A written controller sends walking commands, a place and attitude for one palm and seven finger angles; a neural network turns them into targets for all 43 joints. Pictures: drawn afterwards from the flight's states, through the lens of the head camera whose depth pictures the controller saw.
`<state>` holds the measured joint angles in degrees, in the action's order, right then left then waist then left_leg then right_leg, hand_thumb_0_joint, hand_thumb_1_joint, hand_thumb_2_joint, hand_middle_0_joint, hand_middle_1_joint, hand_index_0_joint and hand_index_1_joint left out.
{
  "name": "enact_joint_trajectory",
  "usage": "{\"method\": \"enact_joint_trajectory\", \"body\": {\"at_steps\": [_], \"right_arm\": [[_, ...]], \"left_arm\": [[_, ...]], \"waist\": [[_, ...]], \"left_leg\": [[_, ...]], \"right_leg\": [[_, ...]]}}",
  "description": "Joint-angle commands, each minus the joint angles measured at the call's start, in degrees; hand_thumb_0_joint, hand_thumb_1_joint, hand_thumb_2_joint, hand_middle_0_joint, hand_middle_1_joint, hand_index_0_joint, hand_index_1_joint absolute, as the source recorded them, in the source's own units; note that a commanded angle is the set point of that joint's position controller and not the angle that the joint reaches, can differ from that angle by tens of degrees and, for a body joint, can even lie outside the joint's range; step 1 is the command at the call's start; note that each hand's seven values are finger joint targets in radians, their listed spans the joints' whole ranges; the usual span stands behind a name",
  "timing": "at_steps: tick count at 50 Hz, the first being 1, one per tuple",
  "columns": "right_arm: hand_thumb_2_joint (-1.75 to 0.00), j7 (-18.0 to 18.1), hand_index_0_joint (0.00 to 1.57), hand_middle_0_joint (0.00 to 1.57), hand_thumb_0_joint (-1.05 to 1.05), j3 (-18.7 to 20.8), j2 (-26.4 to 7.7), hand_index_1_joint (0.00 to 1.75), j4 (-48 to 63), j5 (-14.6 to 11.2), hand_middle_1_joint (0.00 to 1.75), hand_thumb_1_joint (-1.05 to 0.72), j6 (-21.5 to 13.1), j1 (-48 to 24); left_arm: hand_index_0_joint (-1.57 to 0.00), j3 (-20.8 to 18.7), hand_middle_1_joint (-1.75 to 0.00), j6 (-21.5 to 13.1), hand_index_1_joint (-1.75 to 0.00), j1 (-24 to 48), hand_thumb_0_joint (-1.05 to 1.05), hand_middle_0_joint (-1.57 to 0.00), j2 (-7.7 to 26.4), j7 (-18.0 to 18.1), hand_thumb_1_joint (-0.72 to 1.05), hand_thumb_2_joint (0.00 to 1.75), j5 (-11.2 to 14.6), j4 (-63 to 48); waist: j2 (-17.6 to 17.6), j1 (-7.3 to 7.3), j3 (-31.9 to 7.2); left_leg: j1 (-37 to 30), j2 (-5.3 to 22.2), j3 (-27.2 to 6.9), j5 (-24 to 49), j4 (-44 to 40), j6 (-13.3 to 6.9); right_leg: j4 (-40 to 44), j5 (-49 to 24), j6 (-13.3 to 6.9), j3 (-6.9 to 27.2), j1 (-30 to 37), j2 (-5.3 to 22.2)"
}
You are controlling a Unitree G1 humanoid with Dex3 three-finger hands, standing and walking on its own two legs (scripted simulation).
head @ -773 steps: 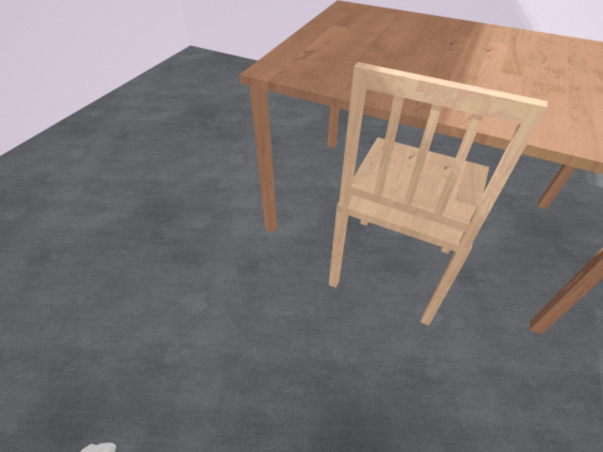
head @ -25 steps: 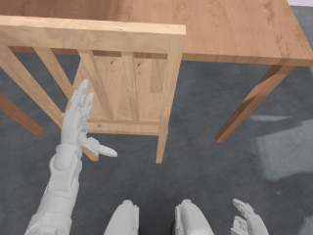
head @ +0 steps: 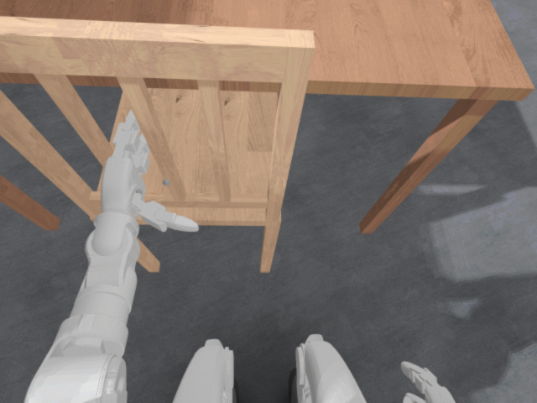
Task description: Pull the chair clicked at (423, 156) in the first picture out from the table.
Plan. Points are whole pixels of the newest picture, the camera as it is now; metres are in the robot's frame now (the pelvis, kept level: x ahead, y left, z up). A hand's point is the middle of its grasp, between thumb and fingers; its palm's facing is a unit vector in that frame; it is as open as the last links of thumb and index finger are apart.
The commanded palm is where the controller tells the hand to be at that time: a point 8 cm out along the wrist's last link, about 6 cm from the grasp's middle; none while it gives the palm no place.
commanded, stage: push the fingers through the gap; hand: left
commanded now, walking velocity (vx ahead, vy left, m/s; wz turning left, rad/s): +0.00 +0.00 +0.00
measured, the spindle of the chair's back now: (160, 150) +0.47 +0.16 +0.03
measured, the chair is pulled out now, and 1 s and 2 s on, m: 0.00 0.00 0.00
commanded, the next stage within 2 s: hook a spindle and tug to test in 0.70 s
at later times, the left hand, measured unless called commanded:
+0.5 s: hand (168, 164) +0.46 +0.14 +0.03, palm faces -0.02 -1.00 -0.02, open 16.9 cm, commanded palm +0.42 +0.19 +0.02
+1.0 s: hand (176, 164) +0.46 +0.13 +0.02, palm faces -0.01 -1.00 -0.02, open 16.5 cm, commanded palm +0.43 +0.18 +0.02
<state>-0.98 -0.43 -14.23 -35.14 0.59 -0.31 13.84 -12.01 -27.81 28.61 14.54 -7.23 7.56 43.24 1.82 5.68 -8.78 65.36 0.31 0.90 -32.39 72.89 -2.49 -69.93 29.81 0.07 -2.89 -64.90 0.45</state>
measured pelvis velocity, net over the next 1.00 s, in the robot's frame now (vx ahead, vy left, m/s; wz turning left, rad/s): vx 0.00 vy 0.00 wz -0.01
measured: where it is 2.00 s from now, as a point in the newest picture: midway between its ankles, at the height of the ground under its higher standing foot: outside the picture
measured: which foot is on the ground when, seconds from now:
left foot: down 0.00-1.00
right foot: down 0.00-1.00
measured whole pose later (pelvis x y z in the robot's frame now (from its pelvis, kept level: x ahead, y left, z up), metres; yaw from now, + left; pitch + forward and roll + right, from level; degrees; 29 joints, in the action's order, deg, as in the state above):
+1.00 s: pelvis +0.00 +0.00 +0.00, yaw +0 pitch +26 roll -2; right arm -2.0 -0.4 -14.2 -35.2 1.2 2.6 14.8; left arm -14.7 -30.1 37.3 15.6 -6.4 5.8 53.0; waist 2.0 6.9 -8.7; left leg 67.0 0.7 1.0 -32.2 73.2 -2.2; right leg -70.4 29.5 -0.2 -2.7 -66.8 0.0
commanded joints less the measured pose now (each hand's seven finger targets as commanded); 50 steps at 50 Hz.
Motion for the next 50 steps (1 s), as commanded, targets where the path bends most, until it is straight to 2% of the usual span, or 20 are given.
{"method": "enact_joint_trajectory", "body": {"at_steps": [1, 5, 8, 13, 15, 20, 24, 25, 27, 28, 30, 32, 34, 35, 37, 39, 40, 44, 47, 50], "right_arm": [[-0.9, 0.56, 0.2, 0.2, 0.0, 3.44, -9.33, 0.3, 4.77, -0.02, 0.3, -0.9, -1.45, 5.65], [-0.9, 0.3, 0.2, 0.2, 0.0, 3.49, -9.5, 0.3, 4.06, -0.04, 0.3, -0.9, -0.79, 6.57], [-0.9, 0.46, 0.2, 0.2, 0.0, 3.31, -9.72, 0.3, 3.84, 0.19, 0.3, -0.9, -0.44, 6.96], [-0.9, 0.31, 0.2, 0.2, 0.0, 3.43, -9.61, 0.3, 3.35, 0.4, 0.3, -0.9, -0.34, 7.68], [-0.9, 0.27, 0.2, 0.2, 0.0, 3.37, -9.74, 0.3, 2.68, 0.42, 0.3, -0.9, -0.05, 7.97], [-0.9, -0.11, 0.2, 0.2, 0.0, 3.47, -9.77, 0.3, 3.68, 0.51, 0.3, -0.9, 0.56, 8.06], [-0.9, -0.39, 0.2, 0.2, 0.0, 3.53, -9.55, 0.3, 4.38, 0.28, 0.3, -0.9, 1.02, 7.96], [-0.9, -0.48, 0.2, 0.2, 0.0, 3.56, -9.46, 0.3, 4.39, 0.33, 0.3, -0.9, 1.04, 7.83], [-0.9, -0.39, 0.2, 0.2, 0.0, 3.55, -9.58, 0.3, 4.29, 0.28, 0.3, -0.9, 1.12, 8.09], [-0.9, -0.34, 0.2, 0.2, 0.0, 3.55, -9.72, 0.3, 4.04, 0.25, 0.3, -0.9, 1.2, 8.01], [-0.9, -0.28, 0.2, 0.2, 0.0, 3.54, -9.53, 0.3, 3.59, 0.32, 0.3, -0.9, 1.05, 7.84], [-0.9, 0.0, 0.2, 0.2, 0.0, 3.5, -9.85, 0.3, 3.34, 0.43, 0.3, -0.9, 0.93, 8.04], [-0.9, -0.02, 0.2, 0.2, 0.0, 3.51, -9.53, 0.3, 3.1, 0.61, 0.3, -0.9, 0.64, 7.96], [-0.9, 0.01, 0.2, 0.2, 0.0, 3.65, -9.8, 0.3, 3.0, 0.71, 0.3, -0.9, 0.57, 7.99], [-0.9, -0.12, 0.2, 0.2, 0.0, 3.61, -9.73, 0.3, 3.22, 0.74, 0.3, -0.9, 0.64, 7.99], [-0.9, -0.29, 0.2, 0.2, 0.0, 3.58, -9.65, 0.3, 3.04, 0.6, 0.3, -0.9, 1.01, 7.97], [-0.9, -0.26, 0.2, 0.2, 0.0, 3.56, -9.85, 0.3, 2.85, 0.57, 0.3, -0.9, 1.24, 8.08], [-0.9, -0.36, 0.2, 0.2, 0.0, 3.49, -9.61, 0.3, 3.96, 0.55, 0.3, -0.9, 1.58, 7.75], [-0.9, -0.15, 0.2, 0.2, 0.0, 3.34, -9.55, 0.3, 3.75, 0.59, 0.3, -0.9, 1.57, 7.91], [-0.9, -0.18, 0.2, 0.2, 0.0, 3.38, -9.46, 0.3, 4.01, 0.67, 0.3, -0.9, 1.62, 7.98]], "left_arm": [[-0.06, -1.36, -0.08, -4.98, -0.08, 18.94, 0.0, -0.06, 8.18, 0.17, -0.5, 0.3, 0.35, -11.61], [-0.06, -1.86, -0.08, -4.45, -0.08, 19.78, 0.0, -0.06, 8.54, -0.32, -0.5, 0.3, 0.26, -7.35], [-0.06, -4.36, -0.08, -5.1, -0.08, 22.93, 0.0, -0.06, 11.72, -0.21, -0.5, 0.3, -0.22, -5.93], [-0.06, -3.7, -0.08, -6.24, -0.08, 26.39, 0.0, -0.06, 11.07, -0.54, -0.5, 0.3, -0.25, -5.69], [-0.06, -3.34, -0.08, -6.02, -0.08, 28.4, 0.0, -0.06, 11.06, -0.65, -0.5, 0.3, -0.51, -2.97], [-0.06, -4.74, -0.08, -5.91, -0.08, 25.63, 0.0, -0.06, 11.59, -0.94, -0.5, 0.3, -0.13, -3.1], [-0.06, -4.41, -0.08, -5.85, -0.08, 23.42, 0.0, -0.06, 11.2, -0.82, -0.5, 0.3, -0.03, -5.3], [-0.06, -3.61, -0.08, -5.84, -0.08, 23.71, 0.0, -0.06, 10.25, -0.66, -0.5, 0.3, 0.07, -6.29], [-0.06, -3.96, -0.08, -5.58, -0.08, 22.65, 0.0, -0.06, 10.43, -0.3, -0.5, 0.3, 0.07, -4.92], [-0.06, -4.7, -0.08, -5.76, -0.08, 23.27, 0.0, -0.06, 11.65, -0.08, -0.5, 0.3, -0.42, -4.76], [-0.06, -2.94, -0.08, -6.15, -0.08, 26.51, 0.0, -0.06, 9.68, 0.22, -0.5, 0.3, -0.58, -4.63], [-0.06, -4.08, -0.08, -6.82, -0.08, 28.08, 0.0, -0.06, 11.55, 0.59, -0.5, 0.3, -0.89, -4.1], [-0.06, -2.79, -0.08, -7.52, -0.08, 30.28, 0.0, -0.06, 10.01, 0.6, -0.5, 0.3, -1.05, -4.72], [-0.06, -3.8, -0.08, -7.84, -0.08, 29.89, 0.0, -0.06, 11.36, 0.6, -0.5, 0.3, -1.11, -5.39], [-0.06, -2.94, -0.08, -7.59, -0.08, 28.83, 0.0, -0.06, 10.27, 0.46, -0.5, 0.3, -1.04, -4.66], [-0.06, -2.09, -0.08, -6.52, -0.08, 27.69, 0.0, -0.06, 8.67, 0.57, -0.5, 0.3, -1.12, -1.84], [-0.06, -3.01, -0.08, -6.11, -0.08, 27.71, 0.0, -0.06, 9.97, 0.63, -0.5, 0.3, -1.4, -0.52], [-0.13, -3.64, -0.3, -6.05, -0.3, 27.9, 0.0, -0.13, 10.16, 1.1, -0.5, 0.3, -1.17, -2.35], [-0.18, -3.98, -0.46, -6.49, -0.46, 29.01, 0.0, -0.18, 11.09, 1.29, -0.5, 0.3, -1.42, -1.87], [-0.24, -5.15, -0.63, -7.07, -0.63, 28.2, 0.0, -0.24, 12.4, 1.27, -0.5, 0.3, -1.62, -3.04]], "waist": [[3.26, 0.87, -28.39], [0.48, 1.75, -26.56], [1.65, 1.53, -26.53], [4.13, 2.08, -28.69], [2.8, 2.99, -26.9], [3.8, 1.51, -30.04], [3.37, 1.18, -29.38], [3.89, 1.48, -29.79], [1.27, 1.98, -27.75], [1.81, 1.71, -26.78], [2.48, 2.76, -25.38], [2.29, 2.91, -25.23], [4.84, 2.93, -27.42], [4.93, 2.48, -28.8], [5.3, 2.37, -29.61], [3.52, 2.9, -27.94], [2.41, 2.76, -26.84], [3.14, 2.07, -28.78], [1.02, 2.82, -27.84], [1.9, 1.9, -29.52]], "left_leg": [[-21.26, 0.45, -4.23, 24.76, -9.05, 2.05], [-18.19, 0.34, -3.85, 23.21, -8.55, 1.65], [-17.01, 0.07, -3.59, 21.5, -8.41, 1.49], [-20.66, 0.41, -4.1, 24.62, -8.13, 1.74], [-19.16, 0.49, -4.31, 22.9, -8.0, 1.72], [-19.97, 0.23, -3.85, 24.65, -8.15, 1.69], [-20.19, 0.45, -3.83, 26.11, -8.79, 1.71], [-20.59, 0.46, -3.77, 25.85, -8.73, 1.71], [-18.89, 0.41, -3.65, 24.48, -8.71, 1.44], [-18.32, 0.49, -3.83, 23.42, -8.9, 1.65], [-18.78, 0.48, -3.89, 21.4, -8.74, 1.56], [-18.21, 0.41, -3.99, 20.39, -8.54, 1.49], [-20.68, 0.36, -4.28, 21.91, -8.39, 1.73], [-22.03, 0.59, -4.52, 23.3, -8.23, 1.98], [-22.57, 0.54, -4.65, 24.72, -8.31, 2.05], [-21.02, 0.51, -4.54, 23.81, -8.22, 1.89], [-19.32, 0.49, -4.46, 22.27, -8.18, 1.83], [-19.38, 0.22, -3.89, 22.65, -8.2, 1.64], [-16.99, 0.11, -3.61, 21.39, -7.67, 1.22], [-17.23, -0.03, -3.29, 22.65, -7.69, 1.32]], "right_leg": [[7.37, -18.07, -1.96, 0.55, 13.61, -0.98], [7.74, -18.13, -1.68, 0.84, 14.17, -1.15], [7.68, -16.99, -1.78, 1.22, 14.05, -1.14], [7.34, -18.1, -1.9, 0.83, 12.39, -1.29], [7.41, -16.85, -1.83, 0.7, 11.57, -1.34], [7.39, -18.56, -1.94, 0.96, 13.66, -1.35], [7.49, -20.0, -1.91, 0.83, 14.58, -1.36], [7.68, -19.78, -1.82, 0.91, 14.44, -1.4], [7.97, -19.32, -1.72, 0.95, 14.45, -1.57], [7.79, -18.09, -1.75, 0.89, 13.7, -1.4], [8.18, -16.08, -1.7, 0.81, 11.59, -1.44], [8.05, -15.22, -1.76, 0.96, 11.22, -1.44], [7.69, -15.69, -1.85, 0.82, 10.44, -1.31], [7.4, -16.28, -1.95, 0.72, 10.43, -1.32], [7.13, -16.92, -2.04, 0.58, 10.66, -1.36], [7.44, -16.74, -1.86, 0.45, 10.4, -1.46], [7.42, -16.01, -1.82, 0.51, 10.61, -1.42], [7.49, -17.03, -1.83, 0.93, 12.31, -1.35], [7.48, -17.5, -1.62, 1.47, 13.46, -1.45], [7.27, -19.06, -1.66, 1.78, 15.13, -1.3]]}}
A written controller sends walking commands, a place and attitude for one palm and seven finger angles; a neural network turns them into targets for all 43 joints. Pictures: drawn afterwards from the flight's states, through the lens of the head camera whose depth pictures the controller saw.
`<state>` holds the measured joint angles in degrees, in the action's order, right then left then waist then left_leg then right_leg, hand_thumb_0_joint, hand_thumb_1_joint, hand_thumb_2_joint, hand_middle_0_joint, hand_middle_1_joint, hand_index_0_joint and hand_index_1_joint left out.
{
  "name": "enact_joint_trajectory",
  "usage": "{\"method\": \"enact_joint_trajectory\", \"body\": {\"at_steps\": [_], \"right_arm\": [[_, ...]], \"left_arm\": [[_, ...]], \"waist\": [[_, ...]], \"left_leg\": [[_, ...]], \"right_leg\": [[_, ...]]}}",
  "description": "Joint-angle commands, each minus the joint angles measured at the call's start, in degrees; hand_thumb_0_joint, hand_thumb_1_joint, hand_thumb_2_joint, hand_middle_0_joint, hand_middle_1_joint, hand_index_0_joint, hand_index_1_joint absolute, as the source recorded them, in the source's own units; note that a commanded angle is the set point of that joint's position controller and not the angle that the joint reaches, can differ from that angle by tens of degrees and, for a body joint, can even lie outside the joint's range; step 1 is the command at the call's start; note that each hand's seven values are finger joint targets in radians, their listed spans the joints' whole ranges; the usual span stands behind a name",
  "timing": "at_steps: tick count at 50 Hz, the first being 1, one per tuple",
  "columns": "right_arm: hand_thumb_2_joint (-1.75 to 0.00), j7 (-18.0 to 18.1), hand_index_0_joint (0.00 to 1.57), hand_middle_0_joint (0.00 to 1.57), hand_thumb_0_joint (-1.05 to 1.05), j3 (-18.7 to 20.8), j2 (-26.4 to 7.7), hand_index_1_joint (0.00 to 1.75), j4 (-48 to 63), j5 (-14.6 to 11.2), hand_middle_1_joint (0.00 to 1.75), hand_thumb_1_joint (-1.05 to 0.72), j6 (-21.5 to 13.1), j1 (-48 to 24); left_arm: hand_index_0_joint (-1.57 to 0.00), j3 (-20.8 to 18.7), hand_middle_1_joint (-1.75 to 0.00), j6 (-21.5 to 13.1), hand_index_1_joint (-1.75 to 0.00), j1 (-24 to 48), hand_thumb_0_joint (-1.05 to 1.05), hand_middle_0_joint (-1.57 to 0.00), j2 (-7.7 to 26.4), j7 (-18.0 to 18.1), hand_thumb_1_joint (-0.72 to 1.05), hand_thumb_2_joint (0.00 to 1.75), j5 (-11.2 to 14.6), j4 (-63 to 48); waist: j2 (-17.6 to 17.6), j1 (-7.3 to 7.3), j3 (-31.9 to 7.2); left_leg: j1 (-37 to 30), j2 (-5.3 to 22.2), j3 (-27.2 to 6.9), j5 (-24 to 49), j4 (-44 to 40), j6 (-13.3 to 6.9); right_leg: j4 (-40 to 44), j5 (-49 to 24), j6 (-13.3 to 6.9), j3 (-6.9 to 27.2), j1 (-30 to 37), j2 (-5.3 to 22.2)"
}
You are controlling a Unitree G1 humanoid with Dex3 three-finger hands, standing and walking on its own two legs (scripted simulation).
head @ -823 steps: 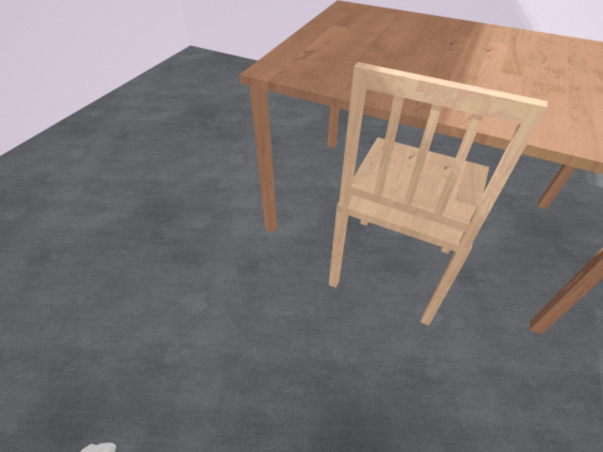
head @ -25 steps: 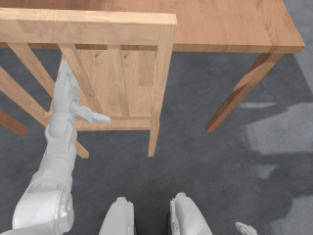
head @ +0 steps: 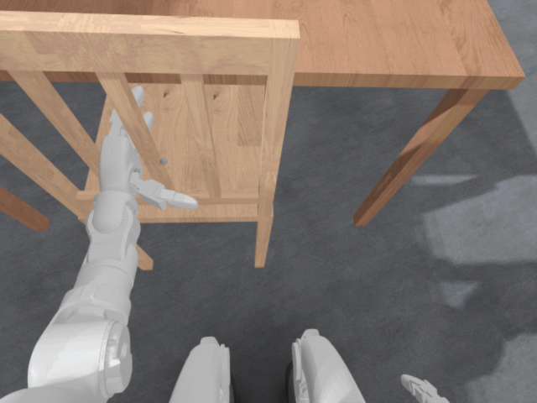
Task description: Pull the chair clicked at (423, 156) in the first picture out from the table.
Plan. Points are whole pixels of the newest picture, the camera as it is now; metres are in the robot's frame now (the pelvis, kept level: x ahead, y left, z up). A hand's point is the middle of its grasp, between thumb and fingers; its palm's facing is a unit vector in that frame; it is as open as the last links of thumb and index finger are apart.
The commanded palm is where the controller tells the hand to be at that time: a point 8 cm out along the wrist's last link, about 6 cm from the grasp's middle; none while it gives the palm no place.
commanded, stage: hook a spindle and tug to test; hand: left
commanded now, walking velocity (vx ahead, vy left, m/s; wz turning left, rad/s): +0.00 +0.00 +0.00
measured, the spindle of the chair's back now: (146, 147) +0.48 +0.16 +0.03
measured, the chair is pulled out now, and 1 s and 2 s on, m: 0.00 0.00 0.05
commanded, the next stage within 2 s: step backward, pulling the chair out in 1.30 s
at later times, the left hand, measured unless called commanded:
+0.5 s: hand (164, 162) +0.46 +0.14 +0.03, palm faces -0.01 -1.00 -0.03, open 8.8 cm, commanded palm +0.43 +0.18 +0.03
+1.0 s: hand (164, 165) +0.45 +0.14 +0.03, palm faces -0.01 -1.00 -0.01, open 4.9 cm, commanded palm +0.40 +0.19 +0.03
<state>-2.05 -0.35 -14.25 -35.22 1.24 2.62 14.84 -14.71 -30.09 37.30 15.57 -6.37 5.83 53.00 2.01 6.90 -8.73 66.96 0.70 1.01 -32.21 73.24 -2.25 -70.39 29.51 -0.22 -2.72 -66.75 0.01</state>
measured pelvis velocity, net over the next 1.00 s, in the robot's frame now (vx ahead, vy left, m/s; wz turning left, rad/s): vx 0.01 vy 0.00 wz -0.02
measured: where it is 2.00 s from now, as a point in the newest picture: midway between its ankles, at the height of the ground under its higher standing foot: outside the picture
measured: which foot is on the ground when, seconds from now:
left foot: down 0.00-1.00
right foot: down 0.00-1.00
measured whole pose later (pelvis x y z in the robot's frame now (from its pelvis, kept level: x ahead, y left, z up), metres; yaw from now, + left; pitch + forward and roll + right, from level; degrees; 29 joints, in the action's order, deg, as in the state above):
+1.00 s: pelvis +0.01 +0.00 +0.01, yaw -1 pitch +26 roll -2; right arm -2.8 -0.1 -13.7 -33.6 0.7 3.0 15.4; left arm -13.8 -27.6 30.4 14.6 -5.5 7.3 45.0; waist 1.9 7.1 -9.3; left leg 64.8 1.2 1.9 -32.6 71.7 -2.4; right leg -68.9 29.5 0.0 -1.7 -65.1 -0.6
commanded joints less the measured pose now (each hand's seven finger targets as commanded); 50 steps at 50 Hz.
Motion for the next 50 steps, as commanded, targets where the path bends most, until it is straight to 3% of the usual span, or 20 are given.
{"method": "enact_joint_trajectory", "body": {"at_steps": [1, 2, 5, 6, 10, 12, 15, 18, 24, 26, 28, 30, 32, 34, 38, 40, 41, 44, 50], "right_arm": [[-0.9, 0.84, 0.2, 0.2, 0.0, 3.34, -9.25, 0.3, 4.28, 0.01, 0.3, -0.9, -1.29, 6.9], [-0.9, 0.73, 0.2, 0.2, 0.0, 3.37, -9.18, 0.3, 4.38, -0.05, 0.3, -0.9, -1.38, 7.02], [-0.9, 0.77, 0.2, 0.2, 0.0, 3.4, -9.44, 0.3, 3.63, -0.13, 0.3, -0.9, -1.15, 7.3], [-0.9, 0.92, 0.2, 0.2, 0.0, 3.4, -9.58, 0.3, 3.59, -0.06, 0.3, -0.9, -1.12, 7.26], [-0.9, 0.76, 0.2, 0.2, 0.0, 3.58, -9.2, 0.3, 3.91, -0.01, 0.3, -0.9, -1.39, 7.1], [-0.9, 0.76, 0.2, 0.2, 0.0, 3.51, -9.36, 0.3, 3.82, -0.04, 0.3, -0.9, -1.4, 7.45], [-0.9, 0.73, 0.2, 0.2, 0.0, 3.35, -9.29, 0.3, 3.71, -0.08, 0.3, -0.9, -1.28, 7.24], [-0.9, 0.73, 0.2, 0.2, 0.0, 3.45, -9.26, 0.3, 3.73, -0.13, 0.3, -0.9, -1.48, 7.15], [-0.9, 0.69, 0.2, 0.2, 0.0, 3.46, -9.21, 0.3, 3.83, -0.11, 0.3, -0.9, -1.48, 6.97], [-0.9, 0.68, 0.2, 0.2, 0.0, 3.5, -9.26, 0.3, 3.99, -0.19, 0.3, -0.9, -1.45, 6.89], [-0.9, 0.7, 0.2, 0.2, 0.0, 3.48, -9.25, 0.3, 3.68, -0.21, 0.3, -0.9, -1.44, 6.95], [-0.9, 0.76, 0.2, 0.2, 0.0, 3.42, -9.47, 0.3, 3.43, -0.07, 0.3, -0.9, -1.4, 7.1], [-0.9, 0.88, 0.2, 0.2, 0.0, 3.36, -9.59, 0.3, 3.69, 0.03, 0.3, -0.9, -1.39, 7.1], [-0.9, 0.67, 0.2, 0.2, 0.0, 3.6, -9.22, 0.3, 4.14, -0.1, 0.3, -0.9, -1.46, 6.61], [-0.9, 0.6, 0.2, 0.2, 0.0, 3.33, -9.35, 0.3, 4.42, -0.27, 0.3, -0.9, -1.14, 6.53], [-0.9, 0.68, 0.2, 0.2, 0.0, 3.34, -9.34, 0.3, 4.59, -0.32, 0.3, -0.9, -1.04, 6.43], [-0.9, 0.64, 0.2, 0.2, 0.0, 3.35, -9.21, 0.3, 5.03, -0.25, 0.3, -0.9, -1.05, 6.38], [-0.9, 0.23, 0.2, 0.2, 0.0, 3.57, -8.89, 0.3, 6.0, -0.41, 0.3, -0.9, -1.13, 6.1], [-0.9, -0.22, 0.2, 0.2, 0.0, 3.6, -8.57, 0.3, 7.2, -0.78, 0.3, -0.9, -1.56, 5.35]], "left_arm": [[-0.25, -1.08, -0.68, -4.78, -0.68, 19.07, 0.0, -0.25, 9.73, 0.28, -0.5, 0.3, 0.02, -13.1], [-0.27, -0.49, -0.74, -4.57, -0.74, 19.07, 0.0, -0.27, 8.87, 0.18, -0.5, 0.3, 0.19, -13.03], [-0.32, -0.47, -0.9, -3.95, -0.9, 20.01, 0.0, -0.32, 8.99, 0.24, -0.5, 0.3, 0.13, -11.13], [-0.34, -1.25, -0.96, -4.06, -0.96, 20.79, 0.0, -0.34, 10.14, 0.38, -0.44, 0.32, 0.13, -11.47], [-0.41, -0.24, -1.18, -4.46, -1.18, 19.95, 0.0, -0.41, 8.62, 0.55, -0.22, 0.42, 0.4, -14.29], [-0.45, -0.59, -1.29, -4.12, -1.29, 18.62, 0.0, -0.45, 8.94, 0.6, -0.11, 0.47, 0.54, -13.27], [-0.5, -1.0, -1.45, -4.23, -1.45, 18.56, 0.0, -0.5, 9.92, 0.57, 0.06, 0.54, 0.11, -13.06], [-0.5, -0.05, -1.45, -4.26, -1.45, 18.99, 0.0, -0.5, 8.54, 0.42, 0.23, 0.61, 0.46, -13.45], [-0.5, -0.6, -1.45, -4.37, -1.45, 18.1, 0.0, -0.5, 8.84, 0.52, 0.56, 0.76, 0.69, -13.57], [-0.5, -0.11, -1.45, -4.24, -1.45, 17.6, 0.0, -0.5, 8.19, 0.41, 0.68, 0.8, 0.58, -13.21], [-0.5, 0.66, -1.45, -4.22, -1.45, 19.08, 0.0, -0.5, 7.3, 0.49, 0.79, 0.85, 0.46, -12.49], [-0.5, -1.46, -1.45, -4.07, -1.45, 18.75, 0.0, -0.5, 9.54, 0.77, 0.9, 0.9, 0.41, -10.93], [-0.5, -1.53, -1.45, -4.63, -1.45, 20.09, 0.0, -0.5, 10.26, 0.74, 0.9, 0.9, 0.15, -12.26], [-0.5, 0.56, -1.45, -4.85, -1.45, 18.74, 0.0, -0.5, 7.37, 0.47, 0.9, 0.9, 0.39, -13.89], [-0.5, -0.57, -1.45, -3.76, -1.45, 15.32, 0.0, -0.5, 8.41, 0.32, 0.9, 0.9, 0.82, -12.73], [-0.5, -1.75, -1.45, -3.39, -1.45, 14.37, 0.0, -0.5, 9.44, 0.48, 0.9, 0.9, 0.86, -12.34], [-0.5, -1.21, -1.45, -3.55, -1.45, 14.0, 0.0, -0.5, 9.15, 0.44, 0.9, 0.9, 0.53, -13.98], [-0.5, -0.5, -1.45, -3.53, -1.45, 9.1, 0.0, -0.5, 7.73, 0.46, 0.9, 0.9, 1.08, -17.94], [-0.5, -0.77, -1.45, -3.16, -1.45, -0.4, 0.0, -0.5, 7.53, 0.49, 0.9, 0.9, 2.28, -23.13]], "waist": [[2.06, 0.93, -29.94], [2.98, 1.15, -29.76], [1.5, 1.84, -27.41], [1.41, 1.65, -27.58], [3.4, 1.22, -30.74], [1.68, 1.43, -29.51], [2.52, 0.95, -28.66], [1.8, 1.56, -28.53], [2.66, 1.0, -28.54], [1.16, 1.29, -28.3], [2.75, 1.65, -27.2], [1.75, 1.31, -26.75], [2.02, 1.27, -27.88], [4.05, 0.95, -29.86], [0.73, 0.73, -28.03], [-0.1, 0.46, -27.16], [1.08, 0.03, -28.28], [2.58, -1.23, -30.71], [0.96, -2.44, -28.72]], "left_leg": [[-19.61, -0.36, -3.49, 23.04, -8.06, 1.12], [-20.28, -0.29, -3.48, 23.53, -7.98, 1.15], [-18.79, -0.22, -3.63, 21.45, -8.0, 1.12], [-18.19, -0.3, -3.52, 21.08, -7.92, 1.03], [-21.55, -0.24, -3.57, 24.15, -7.89, 1.27], [-20.4, -0.19, -3.6, 23.91, -8.15, 1.16], [-19.0, -0.39, -3.31, 22.33, -8.25, 1.18], [-19.16, -0.35, -3.29, 22.13, -8.13, 1.04], [-19.61, -0.48, -3.18, 22.76, -8.24, 1.17], [-19.31, -0.32, -3.37, 22.35, -8.24, 1.15], [-19.76, -0.32, -3.44, 21.88, -8.21, 1.21], [-18.49, -0.43, -3.38, 20.45, -8.13, 1.16], [-18.95, -0.42, -3.62, 21.47, -8.06, 1.13], [-22.35, -0.18, -3.81, 23.88, -8.18, 1.55], [-18.75, -0.41, -3.4, 22.38, -8.4, 1.19], [-17.22, -0.54, -2.95, 21.32, -8.49, 1.01], [-17.78, -0.6, -2.95, 21.92, -8.58, 1.09], [-21.48, -0.32, -3.08, 26.39, -9.04, 1.5], [-20.07, -0.22, -2.35, 27.54, -10.17, 1.5]], "right_leg": [[7.64, -19.02, -1.35, 1.46, 16.56, -0.91], [7.63, -19.06, -1.42, 1.31, 15.74, -1.0], [8.03, -17.43, -1.29, 1.17, 14.78, -1.01], [8.04, -17.39, -1.29, 1.46, 15.35, -0.95], [7.85, -19.46, -1.38, 1.32, 15.74, -0.98], [8.04, -19.59, -1.37, 1.18, 16.34, -1.09], [8.08, -18.81, -1.38, 1.5, 16.7, -0.98], [8.28, -18.79, -1.31, 1.5, 16.44, -1.04], [8.24, -18.99, -1.4, 1.52, 16.58, -1.04], [8.17, -18.61, -1.31, 1.33, 16.15, -1.01], [8.2, -17.62, -1.36, 1.2, 14.38, -1.04], [8.38, -16.57, -1.37, 1.31, 14.83, -1.09], [7.8, -17.37, -1.46, 1.29, 15.04, -1.01], [7.65, -18.25, -1.57, 0.95, 14.17, -1.05], [8.05, -18.6, -1.38, 1.22, 16.61, -1.12], [8.29, -18.48, -1.31, 1.48, 17.44, -1.05], [8.01, -18.94, -1.38, 1.51, 17.89, -0.99], [7.71, -21.73, -1.62, 1.11, 18.7, -1.07], [8.45, -24.59, -1.59, 1.45, 22.29, -1.21]]}}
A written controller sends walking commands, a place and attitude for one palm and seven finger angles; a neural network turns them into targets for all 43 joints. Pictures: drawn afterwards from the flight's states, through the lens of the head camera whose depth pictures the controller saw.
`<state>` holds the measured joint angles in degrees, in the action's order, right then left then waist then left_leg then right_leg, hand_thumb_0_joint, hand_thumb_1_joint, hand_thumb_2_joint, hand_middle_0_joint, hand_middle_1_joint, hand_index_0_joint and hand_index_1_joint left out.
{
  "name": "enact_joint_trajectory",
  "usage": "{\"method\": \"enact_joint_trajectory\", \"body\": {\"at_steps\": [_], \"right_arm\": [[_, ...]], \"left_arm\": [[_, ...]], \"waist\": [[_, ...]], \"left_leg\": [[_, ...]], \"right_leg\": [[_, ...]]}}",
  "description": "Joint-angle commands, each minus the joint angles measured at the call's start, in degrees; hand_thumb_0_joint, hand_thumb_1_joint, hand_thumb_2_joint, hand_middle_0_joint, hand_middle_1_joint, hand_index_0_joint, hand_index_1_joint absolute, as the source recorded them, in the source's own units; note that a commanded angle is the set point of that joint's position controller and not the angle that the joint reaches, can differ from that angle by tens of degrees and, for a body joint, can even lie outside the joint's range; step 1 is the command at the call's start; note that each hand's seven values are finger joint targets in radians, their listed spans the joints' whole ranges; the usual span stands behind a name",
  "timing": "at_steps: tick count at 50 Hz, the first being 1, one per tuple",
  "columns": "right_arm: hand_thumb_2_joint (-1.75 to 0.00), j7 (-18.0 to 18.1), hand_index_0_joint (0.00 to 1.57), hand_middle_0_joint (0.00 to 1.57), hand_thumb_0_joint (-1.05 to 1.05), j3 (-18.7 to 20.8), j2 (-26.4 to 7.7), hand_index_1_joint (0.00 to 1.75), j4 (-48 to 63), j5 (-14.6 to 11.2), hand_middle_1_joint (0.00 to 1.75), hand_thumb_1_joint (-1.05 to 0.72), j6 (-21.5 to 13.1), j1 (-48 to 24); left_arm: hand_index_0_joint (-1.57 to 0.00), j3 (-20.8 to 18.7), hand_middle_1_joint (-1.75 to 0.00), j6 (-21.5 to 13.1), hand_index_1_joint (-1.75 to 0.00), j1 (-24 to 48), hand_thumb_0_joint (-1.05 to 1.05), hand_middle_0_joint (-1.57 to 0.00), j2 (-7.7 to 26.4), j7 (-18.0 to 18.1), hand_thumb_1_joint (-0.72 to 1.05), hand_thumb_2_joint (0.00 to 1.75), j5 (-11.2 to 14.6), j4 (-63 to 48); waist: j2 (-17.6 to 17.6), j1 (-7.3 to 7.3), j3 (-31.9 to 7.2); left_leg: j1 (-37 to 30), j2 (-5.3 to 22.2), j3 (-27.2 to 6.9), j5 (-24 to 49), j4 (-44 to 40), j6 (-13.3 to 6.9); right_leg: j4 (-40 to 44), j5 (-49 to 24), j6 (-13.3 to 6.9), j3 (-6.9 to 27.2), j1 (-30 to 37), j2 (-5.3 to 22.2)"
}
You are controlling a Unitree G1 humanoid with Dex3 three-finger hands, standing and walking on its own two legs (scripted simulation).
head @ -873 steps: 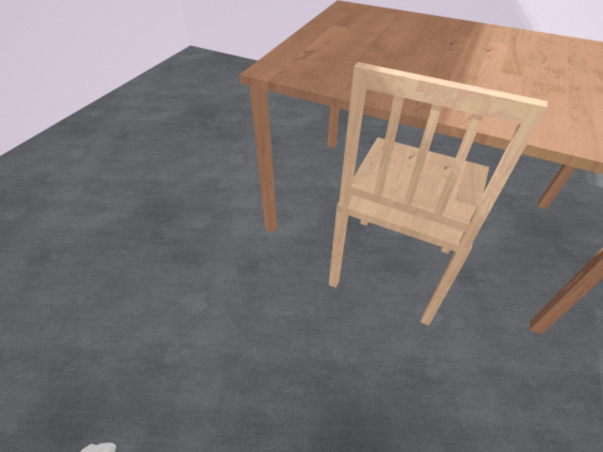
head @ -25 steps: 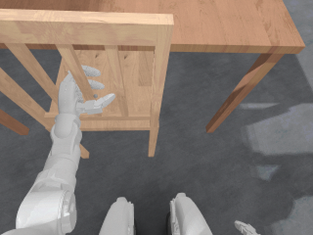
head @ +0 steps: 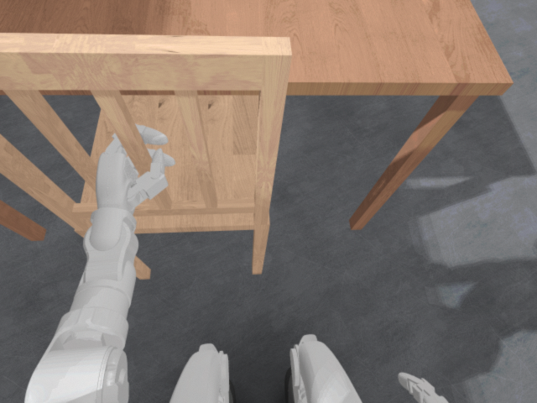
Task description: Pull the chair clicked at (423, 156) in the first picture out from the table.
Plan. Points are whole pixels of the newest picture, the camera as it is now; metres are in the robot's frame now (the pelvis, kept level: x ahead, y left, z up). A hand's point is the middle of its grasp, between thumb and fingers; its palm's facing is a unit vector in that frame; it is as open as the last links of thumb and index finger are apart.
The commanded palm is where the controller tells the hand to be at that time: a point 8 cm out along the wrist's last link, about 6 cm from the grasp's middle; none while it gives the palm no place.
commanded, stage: hook a spindle and tug to test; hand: left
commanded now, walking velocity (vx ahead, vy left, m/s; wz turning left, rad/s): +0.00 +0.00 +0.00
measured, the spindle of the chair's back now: (142, 160) +0.46 +0.17 +0.03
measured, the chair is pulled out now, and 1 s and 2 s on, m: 0.00 0.05 0.16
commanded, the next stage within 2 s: step backward, pulling the chair out in 0.30 s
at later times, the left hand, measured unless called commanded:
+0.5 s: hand (155, 189) +0.42 +0.15 +0.02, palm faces +0.00 -0.99 -0.12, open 5.2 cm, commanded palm +0.39 +0.20 +0.02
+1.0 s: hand (156, 198) +0.39 +0.14 +0.04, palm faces +0.01 -0.99 -0.13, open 5.1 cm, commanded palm +0.37 +0.19 +0.04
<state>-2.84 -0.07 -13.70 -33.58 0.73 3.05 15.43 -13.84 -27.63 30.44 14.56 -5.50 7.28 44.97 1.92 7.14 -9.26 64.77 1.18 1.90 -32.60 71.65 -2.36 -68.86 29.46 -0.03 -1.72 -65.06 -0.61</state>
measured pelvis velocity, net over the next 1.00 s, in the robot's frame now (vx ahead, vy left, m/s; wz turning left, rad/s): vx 0.02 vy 0.01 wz -0.06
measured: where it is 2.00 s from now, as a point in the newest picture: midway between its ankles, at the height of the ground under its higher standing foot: outside the picture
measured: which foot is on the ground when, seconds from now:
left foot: down 0.00-1.00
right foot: down 0.00-1.00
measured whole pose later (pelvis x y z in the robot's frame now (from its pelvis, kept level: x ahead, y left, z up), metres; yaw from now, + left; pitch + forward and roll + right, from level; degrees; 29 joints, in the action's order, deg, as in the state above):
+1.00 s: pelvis +0.02 +0.01 +0.10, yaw -4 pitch +9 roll -2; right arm 4.9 1.3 -13.1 -37.2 -1.4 6.9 15.6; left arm -7.2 -13.2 23.9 12.8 3.7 4.2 52.7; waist 0.4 5.2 4.5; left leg 24.2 1.5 6.5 -18.3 33.6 -2.6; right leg -29.9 12.9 0.7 0.8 -25.6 -1.3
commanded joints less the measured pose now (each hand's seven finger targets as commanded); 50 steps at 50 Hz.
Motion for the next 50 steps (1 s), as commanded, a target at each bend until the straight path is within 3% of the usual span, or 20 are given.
{"method": "enact_joint_trajectory", "body": {"at_steps": [1, 5, 8, 12, 14, 18, 20, 21, 22, 23, 24, 25, 26, 27, 30, 34, 38, 41, 44, 50], "right_arm": [[-0.9, 0.49, 0.2, 0.2, 0.0, 3.39, -8.94, 0.3, 5.81, -0.34, 0.3, -0.9, -2.12, 4.68], [-0.9, 0.15, 0.2, 0.2, 0.0, 3.63, -8.71, 0.3, 5.74, -0.32, 0.3, -0.9, -2.61, 4.78], [-0.9, 0.33, 0.2, 0.2, 0.0, 3.85, -8.87, 0.3, 5.57, -0.27, 0.3, -0.9, -2.83, 4.71], [-0.9, 0.45, 0.2, 0.2, 0.0, 3.98, -8.72, 0.3, 5.6, -0.28, 0.3, -0.9, -3.12, 4.43], [-0.9, 0.48, 0.2, 0.2, 0.0, 3.91, -8.51, 0.3, 5.46, -0.43, 0.3, -0.9, -3.06, 4.14], [-0.9, 0.84, 0.2, 0.2, 0.0, 3.89, -8.58, 0.3, 5.38, -0.36, 0.3, -0.9, -3.18, 3.93], [-0.9, 0.91, 0.2, 0.2, 0.0, 3.89, -8.4, 0.3, 5.17, -0.41, 0.3, -0.9, -3.24, 3.78], [-0.9, 3.31, 0.2, 0.2, 0.0, 3.81, -7.74, 0.3, 8.85, -3.18, 0.3, -0.9, 0.65, 5.86], [-0.9, 5.35, 0.2, 0.2, 0.0, 4.13, -7.27, 0.3, 10.22, -3.2, 0.3, -0.9, 1.39, 7.48], [-0.9, 6.51, 0.2, 0.2, 0.0, 3.67, -7.36, 0.3, 9.09, -3.43, 0.3, -0.9, 2.0, 5.7], [-0.9, 7.24, 0.2, 0.2, 0.0, 3.12, -6.8, 0.3, 8.32, -3.68, 0.3, -0.9, 2.59, 5.38], [-0.9, 7.96, 0.2, 0.2, 0.0, 3.22, -6.84, 0.3, 6.93, -3.85, 0.3, -0.9, 3.07, 5.44], [-0.9, 8.53, 0.2, 0.2, 0.0, 2.9, -7.13, 0.3, 5.73, -3.89, 0.3, -0.9, 3.41, 5.45], [-0.9, 8.94, 0.2, 0.2, 0.0, 3.01, -7.51, 0.3, 4.78, -3.75, 0.3, -0.9, 3.53, 5.61], [-0.9, 9.48, 0.2, 0.2, 0.0, 3.0, -7.81, 0.3, 2.31, -3.58, 0.3, -0.9, 3.43, 5.78], [-0.9, 9.38, 0.2, 0.2, 0.0, 3.29, -8.23, 0.3, 1.63, -3.46, 0.3, -0.9, 3.4, 5.26], [-0.9, 8.97, 0.2, 0.2, 0.0, 3.5, -8.19, 0.3, 1.22, -2.62, 0.3, -0.9, 2.59, 4.44], [-0.9, 8.55, 0.2, 0.2, 0.0, 3.72, -8.28, 0.3, 1.21, -2.24, 0.3, -0.9, 2.23, 4.04], [-0.9, 8.41, 0.2, 0.2, 0.0, 3.87, -8.29, 0.3, 1.3, -1.95, 0.3, -0.9, 2.14, 3.89], [-0.9, 8.82, 0.2, 0.2, 0.0, 4.16, -8.17, 0.3, 1.19, -2.13, 0.3, -0.9, 1.92, 3.4]], "left_arm": [[-0.5, -0.74, -1.45, -5.68, -1.45, 5.39, 0.0, -0.5, 7.49, -0.33, 0.9, 0.9, 1.0, -17.04], [-0.5, 1.67, -1.45, -5.48, -1.45, 2.19, 0.0, -0.5, 4.74, 0.06, 0.9, 0.9, 1.33, -20.12], [-0.5, 0.0, -1.45, -5.48, -1.45, -0.7, 0.0, -0.5, 6.46, 0.41, 0.9, 0.9, 0.95, -19.99], [-0.5, 0.56, -1.45, -5.12, -1.45, -2.73, 0.0, -0.5, 5.88, -0.19, 0.9, 0.9, 1.22, -21.68], [-0.5, 2.08, -1.45, -4.5, -1.45, -2.82, 0.0, -0.5, 4.14, -0.64, 0.9, 0.9, 1.42, -21.13], [-0.5, 0.67, -1.45, -4.1, -1.45, -2.15, 0.0, -0.5, 5.82, -0.81, 0.9, 0.9, 1.38, -22.22], [-0.5, 3.29, -1.45, -3.66, -1.45, 0.02, 0.0, -0.5, 3.17, -1.02, 0.9, 0.9, 1.57, -21.85], [-0.5, 2.22, -1.45, 1.94, -1.45, 17.37, 0.0, -0.5, 17.65, 4.43, 0.9, 0.9, -4.68, -36.68], [-0.5, 2.28, -1.45, 5.66, -1.45, 17.12, 0.0, -0.5, 15.7, 7.28, 0.9, 0.9, -4.92, -36.07], [-0.5, 3.28, -1.45, 8.97, -1.45, 11.46, 0.0, -0.5, 13.44, 8.92, 0.9, 0.9, -5.46, -31.16], [-0.5, 6.65, -1.45, 11.59, -1.45, 7.09, 0.0, -0.5, 8.53, 9.65, 0.9, 0.9, -5.66, -26.14], [-0.5, 7.73, -1.45, 13.65, -1.45, 4.9, 0.0, -0.5, 7.0, 10.26, 0.9, 0.9, -5.97, -21.2], [-0.5, 8.94, -1.45, 14.85, -1.45, 5.32, 0.0, -0.5, 5.94, 10.58, 0.9, 0.9, -6.13, -17.22], [-0.5, 8.71, -1.45, 15.17, -1.45, 7.45, 0.0, -0.5, 6.23, 10.88, 0.9, 0.9, -5.98, -14.27], [-0.5, 9.47, -1.45, 15.16, -1.45, 11.63, 0.0, -0.5, 5.98, 10.99, 0.9, 0.9, -6.19, -5.34], [-0.5, 9.96, -1.45, 13.82, -1.45, 11.26, 0.0, -0.5, 5.58, 10.26, 0.9, 0.9, -6.37, 1.79], [-0.5, 9.56, -1.45, 12.43, -1.45, 9.36, 0.0, -0.5, 5.48, 9.72, 0.9, 0.9, -6.32, 1.94], [-0.5, 9.46, -1.45, 11.67, -1.45, 7.2, 0.0, -0.5, 5.23, 9.68, 0.9, 0.9, -6.4, 0.58], [-0.5, 8.53, -1.45, 11.22, -1.45, 4.73, 0.0, -0.5, 6.0, 9.76, 0.9, 0.9, -6.7, -1.23], [-0.5, 7.57, -1.45, 10.86, -1.45, 3.23, 0.0, -0.5, 7.16, 10.36, 0.9, 0.9, -6.38, -3.28]], "waist": [[1.67, -2.63, -28.57], [1.84, -2.33, -27.65], [0.0, -2.73, -26.54], [1.43, -3.01, -26.69], [0.42, -2.3, -25.65], [1.97, -2.91, -27.03], [1.25, -1.53, -26.36], [4.89, -3.21, -40.43], [6.08, -2.02, -36.98], [6.68, -2.07, -33.24], [3.92, -1.75, -28.9], [0.53, -1.51, -24.89], [-1.15, -1.4, -21.32], [-1.8, -1.61, -20.87], [-0.42, -1.79, -17.19], [6.11, -3.03, -14.57], [10.17, -3.75, -12.56], [9.06, -3.91, -12.34], [7.9, -3.92, -13.42], [4.7, -3.69, -14.92]], "left_leg": [[-19.18, -0.52, -3.3, 29.16, -8.71, 1.68], [-21.31, -0.07, -3.77, 32.64, -8.68, 2.0], [-19.06, -0.32, -3.28, 31.47, -8.44, 1.81], [-20.18, -0.21, -3.41, 34.18, -8.06, 1.97], [-19.73, -0.26, -3.26, 33.81, -7.87, 1.9], [-20.93, -0.21, -3.68, 35.22, -7.72, 2.17], [-20.86, -0.08, -3.63, 35.46, -7.05, 2.06], [-38.99, 0.23, -1.83, 30.29, -18.69, 1.31], [-41.03, -0.2, -1.95, 31.17, -20.55, 0.93], [-40.8, 0.44, -2.81, 32.97, -22.21, 1.12], [-40.96, 1.39, -4.12, 33.71, -24.56, 1.14], [-39.93, 2.19, -3.57, 34.07, -25.45, 0.76], [-39.75, 3.17, -4.46, 35.55, -28.02, 0.76], [-40.6, 3.76, -4.18, 37.68, -29.06, 0.77], [-43.93, 6.02, -4.3, 43.22, -33.08, 1.24], [-49.38, 8.89, -6.66, 51.19, -36.61, 1.44], [-56.45, 11.32, -8.08, 61.74, -38.55, 0.94], [-58.5, 12.16, -7.84, 63.54, -39.04, 1.14], [-60.28, 12.28, -7.2, 66.99, -38.55, 1.71], [-58.58, 11.95, -5.31, 59.54, -38.81, 2.17]], "right_leg": [[6.9, -25.06, -1.74, 0.27, 20.24, -0.64], [6.85, -25.88, -1.58, -0.21, 18.96, -0.64], [6.63, -27.08, -1.57, 0.13, 20.38, -0.56], [6.16, -28.35, -1.68, 0.0, 19.9, -0.4], [6.52, -28.58, -1.44, 0.05, 19.62, -0.27], [5.87, -28.64, -1.61, -0.05, 19.4, -0.22], [6.01, -29.11, -1.37, -0.09, 18.26, -0.12], [17.93, -33.45, -2.26, 5.82, 40.93, 3.81], [20.65, -38.68, -1.93, 5.12, 42.06, 3.4], [21.26, -40.93, -1.93, 4.79, 40.26, 3.81], [22.15, -40.07, -1.48, 3.95, 39.43, 3.88], [23.74, -42.43, -0.81, 4.18, 40.5, 4.24], [24.58, -43.62, -0.62, 3.84, 41.12, 4.83], [25.95, -46.16, -0.22, 4.01, 42.34, 5.26], [29.16, -50.09, 0.33, 4.89, 45.02, 6.64], [32.17, -42.67, -0.36, 4.62, 45.95, 6.07], [34.13, -32.9, -0.38, 3.98, 44.42, 4.41], [35.58, -32.48, -0.64, 4.18, 45.27, 4.34], [36.4, -38.15, -1.05, 4.66, 47.25, 5.0], [37.05, -46.87, -1.61, 6.17, 51.21, 6.82]]}}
